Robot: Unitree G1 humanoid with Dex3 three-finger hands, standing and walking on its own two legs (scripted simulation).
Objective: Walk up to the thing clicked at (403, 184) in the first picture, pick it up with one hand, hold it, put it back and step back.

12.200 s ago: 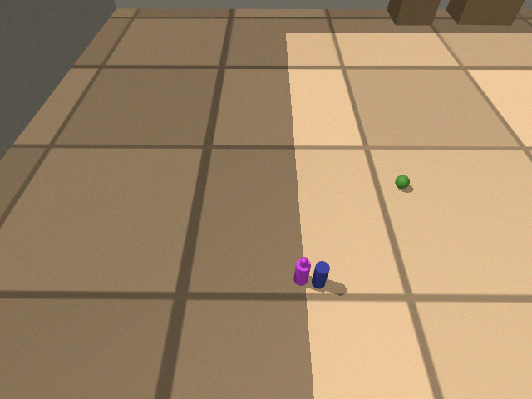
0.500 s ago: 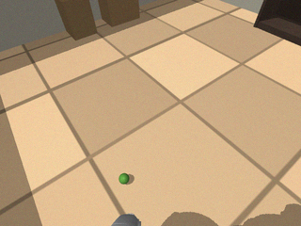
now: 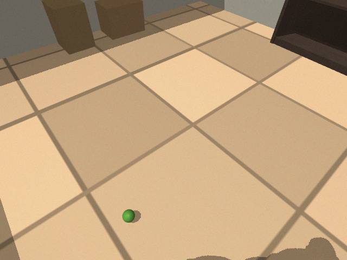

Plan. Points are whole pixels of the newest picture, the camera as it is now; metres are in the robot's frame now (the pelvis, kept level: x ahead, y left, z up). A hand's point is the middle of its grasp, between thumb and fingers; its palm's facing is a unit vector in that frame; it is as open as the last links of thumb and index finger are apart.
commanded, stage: walk up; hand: left
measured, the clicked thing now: (128, 215) +0.49 +0.25 -0.73
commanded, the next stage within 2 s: stand in 1.48 s
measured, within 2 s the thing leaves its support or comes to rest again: neither
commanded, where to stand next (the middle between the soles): +0.11 +0.01 m, yaw +2 degrees
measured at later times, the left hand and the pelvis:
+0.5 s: hand out of the picture +0.07 +0.29 -0.15, palm faces +0.08 -0.90 -0.42, open 7.4 cm; pelvis +0.06 +0.00 -0.01, yaw +6 degrees
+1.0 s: hand out of the picture +0.11 +0.30 -0.15, palm faces +0.03 -0.91 -0.41, open 7.4 cm; pelvis +0.05 +0.01 +0.00, yaw +3 degrees
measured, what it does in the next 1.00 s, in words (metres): steps on the spot: right foot, then left foot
